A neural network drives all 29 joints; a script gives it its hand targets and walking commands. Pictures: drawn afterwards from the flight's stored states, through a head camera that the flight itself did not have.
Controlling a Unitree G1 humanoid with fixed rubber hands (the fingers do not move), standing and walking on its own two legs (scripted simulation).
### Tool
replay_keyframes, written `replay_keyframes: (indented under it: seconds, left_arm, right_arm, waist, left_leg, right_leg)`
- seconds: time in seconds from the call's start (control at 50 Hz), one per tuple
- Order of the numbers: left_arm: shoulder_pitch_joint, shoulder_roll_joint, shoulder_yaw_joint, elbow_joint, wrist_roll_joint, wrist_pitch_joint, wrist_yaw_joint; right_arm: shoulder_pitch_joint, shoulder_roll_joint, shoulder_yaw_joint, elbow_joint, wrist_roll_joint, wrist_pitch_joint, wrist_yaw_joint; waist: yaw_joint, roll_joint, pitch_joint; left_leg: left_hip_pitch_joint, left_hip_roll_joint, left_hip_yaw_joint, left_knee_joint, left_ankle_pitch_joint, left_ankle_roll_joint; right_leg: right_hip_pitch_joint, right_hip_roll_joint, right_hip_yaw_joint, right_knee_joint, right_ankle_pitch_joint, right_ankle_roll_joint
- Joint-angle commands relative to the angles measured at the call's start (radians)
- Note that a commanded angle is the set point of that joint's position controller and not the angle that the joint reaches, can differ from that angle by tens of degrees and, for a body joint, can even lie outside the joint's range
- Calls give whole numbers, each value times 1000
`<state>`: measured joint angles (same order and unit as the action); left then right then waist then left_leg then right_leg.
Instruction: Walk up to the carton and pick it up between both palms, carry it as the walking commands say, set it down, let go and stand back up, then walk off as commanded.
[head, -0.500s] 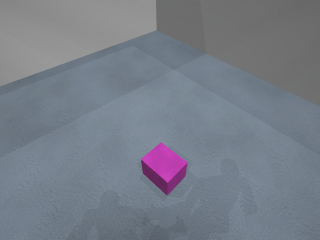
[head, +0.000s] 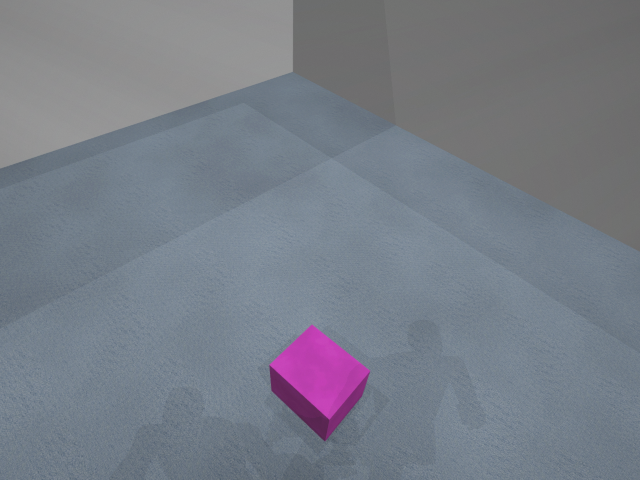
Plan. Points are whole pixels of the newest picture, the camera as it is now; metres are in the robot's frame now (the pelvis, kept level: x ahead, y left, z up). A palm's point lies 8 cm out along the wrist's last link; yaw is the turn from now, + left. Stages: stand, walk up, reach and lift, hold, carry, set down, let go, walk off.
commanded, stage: walk up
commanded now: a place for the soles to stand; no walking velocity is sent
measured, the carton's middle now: (318, 381) +0.56 -0.04 -0.67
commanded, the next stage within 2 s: none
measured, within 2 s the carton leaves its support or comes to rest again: neither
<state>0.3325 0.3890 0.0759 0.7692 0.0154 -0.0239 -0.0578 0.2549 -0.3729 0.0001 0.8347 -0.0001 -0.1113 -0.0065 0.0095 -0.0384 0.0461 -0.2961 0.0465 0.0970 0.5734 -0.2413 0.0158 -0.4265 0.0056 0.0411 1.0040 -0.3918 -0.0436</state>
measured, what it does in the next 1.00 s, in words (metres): steps on the spot: right foot, then left foot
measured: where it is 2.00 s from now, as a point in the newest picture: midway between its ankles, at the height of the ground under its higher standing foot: outside the picture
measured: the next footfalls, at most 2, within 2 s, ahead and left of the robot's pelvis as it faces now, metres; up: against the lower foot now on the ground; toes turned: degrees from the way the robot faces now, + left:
right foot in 0.24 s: +0.15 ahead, -0.15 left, +0.00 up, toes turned +1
left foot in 0.60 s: +0.10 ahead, +0.09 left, +0.00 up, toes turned +3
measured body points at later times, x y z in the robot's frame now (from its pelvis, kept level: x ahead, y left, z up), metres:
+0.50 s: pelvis +0.05 -0.05 -0.01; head +0.08 -0.07 +0.44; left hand +0.12 +0.26 -0.11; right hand +0.12 -0.36 -0.14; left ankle +0.04 +0.09 -0.70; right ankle +0.15 -0.14 -0.73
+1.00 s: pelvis +0.07 -0.04 +0.00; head +0.08 -0.04 +0.45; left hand +0.13 +0.27 -0.12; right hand +0.15 -0.35 -0.12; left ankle +0.06 +0.09 -0.73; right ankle +0.11 -0.15 -0.73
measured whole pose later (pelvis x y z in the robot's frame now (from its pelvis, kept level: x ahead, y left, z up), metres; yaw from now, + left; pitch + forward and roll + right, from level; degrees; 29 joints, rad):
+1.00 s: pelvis +0.07 -0.04 +0.00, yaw -2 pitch +0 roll +1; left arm 0.29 0.39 0.04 0.92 0.01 -0.03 -0.03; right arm 0.21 -0.37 0.00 0.93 0.00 -0.04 0.00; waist 0.01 -0.02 0.02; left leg -0.26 0.05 0.09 0.61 -0.35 0.01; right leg -0.36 0.03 0.04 0.63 -0.26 -0.02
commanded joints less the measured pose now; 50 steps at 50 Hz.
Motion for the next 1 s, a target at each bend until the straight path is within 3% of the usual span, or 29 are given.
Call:
replay_keyframes:
  seconds: [0.0, 0.06, 0.1, 0.14, 0.18, 0.2, 0.22, 0.24, 0.26, 0.28, 0.3, 0.36, 0.48, 0.5, 0.56, 0.58, 0.6, 0.62, 0.64, 0.66, 0.7, 0.76, 0.78, 0.82, 0.84, 0.86, 0.88, 0.94, 0.98]
  left_arm:
    - [56, 196, 55, -41, 1, -10, -3]
    - [41, 147, 45, -37, -2, 3, 5]
    - [36, 131, 40, -36, -4, 4, 8]
    - [58, 141, 41, -26, -5, 1, 9]
    - [100, 168, 50, 5, 1, -5, 15]
    - [96, 206, 61, 11, 9, -9, 21]
    - [68, 263, 72, 0, 19, -12, 30]
    - [1, 309, 71, -20, 15, -10, 36]
    - [-17, 307, 67, -28, 12, -7, 42]
    - [-30, 308, 71, -20, 12, -4, 47]
    - [-40, 294, 63, -21, 14, -1, 51]
    - [-16, 276, 55, -22, 16, -3, 56]
    - [-27, 266, 52, -23, 19, 6, 59]
    - [-43, 267, 48, -26, 20, 12, 58]
    - [-71, 236, 32, -26, 12, 23, 52]
    - [-91, 212, 25, -31, 5, 24, 50]
    - [-99, 170, 13, -31, -4, 21, 48]
    - [-124, 160, 17, -26, -8, 16, 47]
    - [-105, 189, 25, 1, -2, 18, 48]
    - [-65, 205, 30, 26, -6, 18, 45]
    - [-46, 188, 27, 46, -13, 13, 36]
    - [-43, 155, 11, 70, -10, 1, 33]
    - [-41, 152, 8, 84, -6, -5, 38]
    - [-76, 198, 9, 86, 5, -23, 49]
    - [-108, 214, 9, 82, 0, -30, 53]
    - [-109, 203, 0, 87, -2, -32, 54]
    - [-113, 195, -8, 89, -4, -33, 55]
    - [-105, 176, -18, 104, -7, -28, 58]
    - [-96, 182, -16, 116, -8, -26, 57]
  right_arm:
    - [110, -291, -133, -61, -14, -20, -16]
    - [85, -285, -124, -70, -15, -10, -12]
    - [27, -281, -120, -88, -16, -1, -11]
    - [-36, -281, -114, -103, -3, 12, -9]
    - [-79, -272, -107, -115, 3, 33, -5]
    - [-57, -243, -98, -116, 2, 47, -7]
    - [-7, -221, -93, -115, 2, 60, -10]
    - [30, -185, -82, -109, 7, 77, -11]
    - [41, -208, -94, -98, 5, 90, -16]
    - [52, -237, -105, -71, 11, 98, -20]
    - [49, -240, -100, -61, 7, 99, -18]
    - [38, -237, -101, -43, -2, 98, -7]
    - [26, -222, -101, -1, -8, 94, -7]
    - [34, -214, -100, 7, -8, 88, -7]
    - [66, -201, -99, 41, -16, 73, -10]
    - [71, -216, -101, 46, -21, 69, -12]
    - [61, -249, -108, 43, -35, 65, -14]
    - [6, -301, -122, 40, -37, 59, -17]
    - [-89, -324, -116, 25, -40, 53, -18]
    - [-137, -298, -106, 24, -36, 48, -19]
    - [-138, -270, -94, 25, -29, 39, -20]
    - [-119, -269, -91, 18, -30, 47, -6]
    - [-122, -249, -85, 16, -26, 50, -3]
    - [-104, -211, -75, 13, -20, 55, -2]
    - [-96, -197, -76, 13, -13, 54, -4]
    - [-91, -195, -78, 25, -9, 55, -6]
    - [-79, -198, -77, 38, -10, 56, -8]
    - [-117, -233, -81, 45, -14, 50, -8]
    - [-131, -236, -82, 48, -12, 53, -7]
  waist:
    - [-36, 130, 3]
    - [-22, 167, 35]
    - [-2, 183, 28]
    - [21, 205, -21]
    - [43, 172, -81]
    - [38, 92, -110]
    - [24, -64, -91]
    - [-10, -175, -28]
    - [-6, -119, -12]
    - [8, -115, -13]
    - [3, -106, -17]
    - [12, -83, -64]
    - [21, -104, -57]
    - [13, -106, -57]
    - [-13, -92, -62]
    - [-24, -71, -69]
    - [-34, 25, -68]
    - [-33, 155, -10]
    - [-15, 186, 42]
    - [8, 140, 63]
    - [15, 147, 40]
    - [9, 180, 2]
    - [10, 164, -25]
    - [-14, 73, -70]
    - [-37, 38, -80]
    - [-32, 45, -94]
    - [-33, 42, -97]
    - [-17, 74, -84]
    - [-12, 81, -93]
  left_leg:
    - [196, 267, -232, -285, 10, 177]
    - [113, 259, -131, -239, 305, 186]
    - [28, 255, -60, -193, 407, 183]
    - [9, 283, -61, -137, 369, 175]
    - [10, 244, -35, -15, 226, 143]
    - [-12, 191, -21, 86, 86, 109]
    - [-55, 115, 21, 205, -71, 73]
    - [-142, -12, 18, 309, -309, 38]
    - [-160, -30, -67, 376, -390, 29]
    - [-149, -15, -107, 418, -387, 34]
    - [-163, -15, -115, 408, -361, 34]
    - [-163, -21, -105, 338, -304, 24]
    - [-97, -46, -92, 172, -340, 26]
    - [-48, -50, -83, 122, -332, 29]
    - [112, -62, -52, -46, -192, 43]
    - [174, -23, -91, -119, -195, 64]
    - [214, 94, -241, -222, -298, 94]
    - [125, 248, -408, -340, -429, 130]
    - [-6, 344, -443, -382, -479, 172]
    - [-42, 339, -396, -357, -388, 188]
    - [4, 280, -268, -258, -87, 180]
    - [40, 211, -161, -168, 1, 133]
    - [50, 192, -146, -136, 18, 107]
    - [24, 127, -91, -54, 2, 56]
    - [55, 85, -59, -23, -6, 42]
    - [97, 64, -73, -37, -51, 41]
    - [123, 72, -93, -67, -46, 44]
    - [131, 146, -139, -132, 9, 72]
    - [124, 150, -121, -122, 28, 79]
  right_leg:
    - [-213, -53, 107, -2, 41, 32]
    - [-159, -58, 60, -87, 111, 37]
    - [-48, -66, 14, -182, 158, 29]
    - [44, -73, -24, -283, 211, 21]
    - [165, -44, -50, -426, 307, 6]
    - [222, -33, 6, -469, 297, -10]
    - [210, -108, 160, -558, 319, -33]
    - [158, -227, 428, -692, 208, -87]
    - [107, -268, 549, -746, -21, -130]
    - [92, -250, 525, -760, -167, -132]
    - [110, -224, 495, -748, -189, -122]
    - [175, -182, 426, -714, -146, -89]
    - [161, -189, 409, -730, -136, -104]
    - [132, -187, 393, -713, -102, -116]
    - [18, -153, 324, -686, -144, -71]
    - [-47, -114, 270, -673, -147, -23]
    - [-127, -50, 214, -581, -109, 27]
    - [-162, 44, 126, -369, -46, 31]
    - [-110, 35, 90, -218, -37, 36]
    - [-71, 6, 101, -169, -31, 31]
    - [-33, -15, 65, -209, -22, 20]
    - [65, -10, 1, -435, 71, 1]
    - [109, -12, 20, -492, 168, -7]
    - [193, -81, 154, -514, 369, -40]
    - [162, -121, 215, -519, 429, -62]
    - [111, -132, 230, -523, 404, -79]
    - [89, -131, 232, -522, 369, -75]
    - [83, -62, 118, -463, 399, -34]
    - [105, -55, 105, -463, 393, -28]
